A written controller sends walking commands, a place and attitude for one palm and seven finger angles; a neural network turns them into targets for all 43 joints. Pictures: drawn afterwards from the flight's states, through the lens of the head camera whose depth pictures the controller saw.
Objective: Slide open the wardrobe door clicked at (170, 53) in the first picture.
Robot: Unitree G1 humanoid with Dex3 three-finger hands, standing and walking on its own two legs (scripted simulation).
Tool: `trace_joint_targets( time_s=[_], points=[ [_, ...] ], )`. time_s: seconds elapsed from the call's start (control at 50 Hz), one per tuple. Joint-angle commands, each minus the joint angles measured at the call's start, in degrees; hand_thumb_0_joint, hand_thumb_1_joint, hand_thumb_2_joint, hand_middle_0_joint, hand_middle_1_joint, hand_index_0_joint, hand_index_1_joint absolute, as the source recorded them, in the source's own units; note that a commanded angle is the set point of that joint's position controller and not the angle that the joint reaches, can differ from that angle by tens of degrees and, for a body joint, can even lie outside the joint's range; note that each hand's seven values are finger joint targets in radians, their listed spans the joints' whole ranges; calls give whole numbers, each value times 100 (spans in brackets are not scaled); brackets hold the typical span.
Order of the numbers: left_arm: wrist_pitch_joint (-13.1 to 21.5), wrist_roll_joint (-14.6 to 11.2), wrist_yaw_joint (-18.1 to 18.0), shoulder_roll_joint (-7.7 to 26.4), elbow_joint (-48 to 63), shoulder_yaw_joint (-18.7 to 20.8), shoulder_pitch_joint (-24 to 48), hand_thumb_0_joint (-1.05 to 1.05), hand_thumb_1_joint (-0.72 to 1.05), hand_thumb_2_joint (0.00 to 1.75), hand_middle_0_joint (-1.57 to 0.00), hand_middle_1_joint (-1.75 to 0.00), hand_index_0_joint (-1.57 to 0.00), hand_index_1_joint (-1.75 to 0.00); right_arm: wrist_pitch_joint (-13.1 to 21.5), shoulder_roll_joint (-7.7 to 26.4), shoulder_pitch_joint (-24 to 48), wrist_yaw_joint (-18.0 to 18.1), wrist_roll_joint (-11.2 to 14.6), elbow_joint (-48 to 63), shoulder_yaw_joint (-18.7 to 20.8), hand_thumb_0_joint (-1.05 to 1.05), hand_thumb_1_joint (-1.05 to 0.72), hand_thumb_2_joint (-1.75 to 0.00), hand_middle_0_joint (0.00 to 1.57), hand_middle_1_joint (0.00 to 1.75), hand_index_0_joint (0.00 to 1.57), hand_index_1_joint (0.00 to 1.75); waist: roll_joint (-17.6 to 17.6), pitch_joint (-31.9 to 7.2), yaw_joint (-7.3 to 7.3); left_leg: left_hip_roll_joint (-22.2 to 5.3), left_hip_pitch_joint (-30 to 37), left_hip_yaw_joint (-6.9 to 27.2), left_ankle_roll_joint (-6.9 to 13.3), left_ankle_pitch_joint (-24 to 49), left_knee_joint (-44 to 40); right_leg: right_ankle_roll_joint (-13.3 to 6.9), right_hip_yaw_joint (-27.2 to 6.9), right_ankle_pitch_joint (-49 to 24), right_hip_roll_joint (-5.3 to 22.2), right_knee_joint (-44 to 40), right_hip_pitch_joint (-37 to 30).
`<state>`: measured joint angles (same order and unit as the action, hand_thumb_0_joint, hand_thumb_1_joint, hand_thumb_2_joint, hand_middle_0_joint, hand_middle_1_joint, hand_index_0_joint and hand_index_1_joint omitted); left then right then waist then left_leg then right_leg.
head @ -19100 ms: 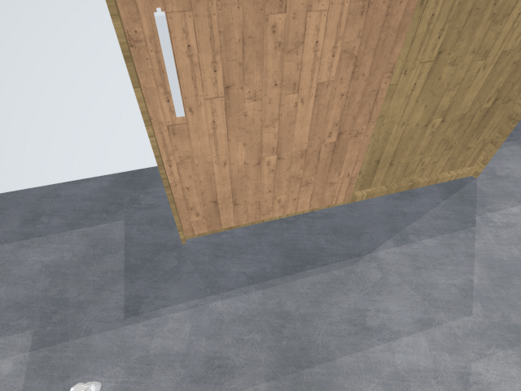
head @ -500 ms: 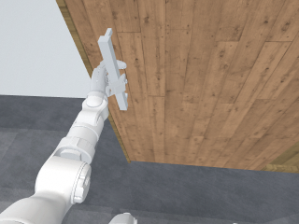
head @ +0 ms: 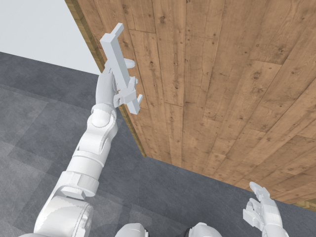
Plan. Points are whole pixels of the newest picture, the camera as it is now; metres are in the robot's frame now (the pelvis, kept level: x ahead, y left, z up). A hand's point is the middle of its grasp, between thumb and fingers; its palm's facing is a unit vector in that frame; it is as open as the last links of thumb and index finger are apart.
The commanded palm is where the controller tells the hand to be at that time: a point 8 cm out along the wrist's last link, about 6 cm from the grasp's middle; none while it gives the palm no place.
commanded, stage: step sideways, sliding the door along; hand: left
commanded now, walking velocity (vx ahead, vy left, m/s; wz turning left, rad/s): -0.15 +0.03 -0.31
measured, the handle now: (128, 76) +0.47 +0.14 +0.09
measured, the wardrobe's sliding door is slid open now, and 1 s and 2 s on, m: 0.01 0.16 0.32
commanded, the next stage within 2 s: none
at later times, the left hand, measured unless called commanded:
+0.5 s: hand (160, 98) +0.40 +0.05 +0.10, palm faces +0.02 -1.00 -0.10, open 6.2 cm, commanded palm +0.37 +0.03 +0.10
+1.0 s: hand (188, 107) +0.38 -0.02 +0.10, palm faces -0.05 -0.99 -0.10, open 6.3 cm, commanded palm +0.35 -0.03 +0.10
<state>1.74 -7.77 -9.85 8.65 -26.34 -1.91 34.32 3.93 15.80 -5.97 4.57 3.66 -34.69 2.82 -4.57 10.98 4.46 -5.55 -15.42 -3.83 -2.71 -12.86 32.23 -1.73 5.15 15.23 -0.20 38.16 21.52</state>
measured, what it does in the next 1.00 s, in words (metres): steps on the spot: right foot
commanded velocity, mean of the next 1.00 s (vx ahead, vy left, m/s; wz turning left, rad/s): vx -0.28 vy -0.19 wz -0.25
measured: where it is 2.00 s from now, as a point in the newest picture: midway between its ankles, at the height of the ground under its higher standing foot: outside the picture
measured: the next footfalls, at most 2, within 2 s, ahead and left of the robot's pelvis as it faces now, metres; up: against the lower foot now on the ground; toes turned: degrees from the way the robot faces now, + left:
right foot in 0.56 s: +0.16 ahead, -0.14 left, +0.00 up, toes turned -4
right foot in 1.12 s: +0.05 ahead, -0.25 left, +0.00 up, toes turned -12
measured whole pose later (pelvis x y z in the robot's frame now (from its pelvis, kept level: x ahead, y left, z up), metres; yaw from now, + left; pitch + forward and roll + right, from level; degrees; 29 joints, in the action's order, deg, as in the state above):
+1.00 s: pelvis +0.03 -0.08 +0.00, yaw -9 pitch -2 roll +0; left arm 3.1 -2.1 -9.3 5.6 -6.7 -6.0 11.6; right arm -0.8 12.2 -7.4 1.1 0.5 -30.2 1.3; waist -1.6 7.7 4.9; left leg -9.1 -13.5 -7.1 -4.8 -15.5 32.1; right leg 0.6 -1.1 25.4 -1.9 52.2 25.2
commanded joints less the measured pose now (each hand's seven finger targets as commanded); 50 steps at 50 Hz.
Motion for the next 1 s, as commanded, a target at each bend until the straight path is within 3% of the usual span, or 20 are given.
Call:
trace_joint_targets(
  time_s=[0.0,0.04,0.08,0.12,0.14,0.2,0.26,0.3,0.32,0.34,0.38,0.52,0.54,0.58,0.6,0.68,0.76,0.84,0.88,0.98],
  points=[
    [878,335,740,-1574,2525,-2051,2153,0,90,90,-45,-140,-45,-140,228,323,27,-281,-58,894,6,0,-90,-90,20,30,20,30,-1037,-3517,-568,-1514,3841,419,922,6750,114,212,-539,694,70,310,695],
    [875,403,708,-1422,2769,-2014,2125,0,90,90,-45,-140,-45,-140,255,299,0,-360,-73,939,-47,0,-90,-90,20,30,20,30,-894,-3488,-556,-1276,3810,95,755,6664,588,137,-456,40,67,-446,362],
    [800,518,693,-1246,3002,-1949,1860,0,90,90,-45,-140,-45,-140,227,346,39,-358,-29,1029,-50,0,-90,-90,20,30,20,30,168,-3635,-527,-804,2625,-280,431,5182,1350,153,-522,-3180,269,-1220,-1124],
    [756,587,630,-1107,2835,-1897,1375,0,90,90,-45,-140,-45,-140,106,199,424,-183,18,1219,12,0,-90,-90,20,30,20,30,2204,-3333,-258,374,-662,-228,58,-1168,2444,112,-2156,-8816,1393,-655,-3478],
    [818,530,609,-1282,2814,-2060,972,0,90,90,-45,-140,-45,-140,147,126,234,-157,4,1189,-56,0,-90,-90,20,30,20,30,2024,-3130,-224,537,-1257,273,90,-1982,2454,420,-2225,-9023,1578,-514,-3528],
    [918,539,508,-1577,3840,-2433,1185,0,90,90,-45,-140,-45,-140,143,-44,358,-112,-15,1075,-145,0,-90,-90,20,30,20,30,1332,-3461,-405,424,-1239,395,67,-1347,1139,-314,-2239,-7950,1566,-216,-3862],
    [1049,534,539,-1367,4183,-2416,1071,0,90,90,-45,-140,-45,-140,-89,0,473,-139,-54,1219,-47,0,-90,-90,20,30,20,30,1573,-3484,-365,141,364,78,47,428,2,-205,-1967,-6697,1001,-135,-2775],
    [1106,516,626,-1447,4209,-2565,791,0,90,90,-45,-140,-45,-140,-162,217,467,-221,-46,1238,30,0,-90,-90,20,30,20,30,703,-3599,-416,-953,2588,639,519,4268,-412,217,-1474,-3363,351,406,-639],
    [1105,516,674,-1477,4157,-2558,601,0,90,90,-45,-140,-45,-140,-158,299,327,-365,-49,1287,53,0,-90,-90,20,30,20,30,-7,-3719,-412,-1786,3404,1031,1018,6320,-274,343,-1161,173,79,1349,467],
    [1084,602,692,-1492,3898,-2506,335,0,90,90,-45,-140,-45,-140,-112,326,223,-492,-58,1333,39,0,-90,-90,20,30,20,30,-187,-3450,-363,-1947,3697,886,1192,6990,-271,279,-1089,1520,-177,1948,1073],
    [1006,695,695,-1627,3903,-2433,107,0,90,90,-45,-140,-45,-140,-105,229,280,-514,-186,1330,-76,0,-90,-90,20,30,20,30,-708,-2980,-413,-1958,3242,288,1004,6925,-180,219,-991,1578,50,1843,1183],
    [704,780,683,-1117,4824,-2125,-463,0,90,90,-45,-140,-45,-140,-228,51,495,-456,-141,1515,-236,0,-90,-90,20,30,20,30,-265,-2712,-551,-1477,2396,-561,465,5467,674,260,-197,-1212,-7,-534,-315],
    [716,775,682,-1018,4979,-2064,-602,0,90,90,-45,-140,-45,-140,-223,15,564,-427,-136,1545,-273,0,-90,-90,20,30,20,30,77,-2773,-527,-1313,1831,-561,367,4666,1088,239,-297,-2391,132,-748,-878],
    [728,782,584,-657,4832,-1791,-1085,0,90,90,-45,-140,-45,-140,-210,-94,646,-257,-74,1577,-217,0,-90,-90,20,30,20,30,1929,-2991,-314,76,-204,-393,-128,-842,2629,-597,-2317,-7778,1468,-821,-2158],
    [749,711,554,-648,4608,-1766,-1502,0,90,90,-45,-140,-45,-140,-89,-108,551,-207,-136,1577,-228,0,-90,-90,20,30,20,30,2338,-2906,-115,411,-794,215,-83,-2681,2930,-637,-2733,-8526,1750,-818,-2375],
    [1085,685,504,-943,5274,-2052,-775,0,90,90,-45,-140,-45,-140,-21,-254,534,-222,-179,1271,-363,0,-90,-90,20,30,20,30,1512,-3276,-402,252,-749,390,-95,-1987,1259,-881,-2351,-7430,1549,-654,-2983],
    [1250,709,575,-903,5060,-2122,-684,0,90,90,-45,-140,-45,-140,-289,-80,543,-224,-205,1307,-171,0,-90,-90,20,30,20,30,1476,-3582,-445,-19,815,-3,-58,188,-199,-457,-1750,-5728,1067,-702,-2247],
    [1079,752,666,-1112,4257,-2073,-805,0,90,90,-45,-140,-45,-140,-297,312,520,-336,-273,1486,32,0,-90,-90,20,30,20,30,-434,-3071,-541,-2245,2180,1301,1234,4465,-854,358,-912,1056,-50,1149,451],
    [1012,831,622,-1050,4339,-1858,-310,0,90,90,-45,-140,-45,-140,-264,155,504,-313,-419,1350,-70,0,-90,-90,20,30,20,30,-1060,-2692,-456,-2371,1431,1178,1253,4095,-773,252,-1119,1511,85,2130,589],
    [732,741,605,-1063,3964,-1801,98,0,90,90,-45,-140,-45,-140,-101,278,462,-350,-274,1364,-52,0,-90,-90,20,30,20,30,-694,-2236,-434,-1907,1563,105,794,3966,-615,271,-584,903,84,902,165]
  ],
)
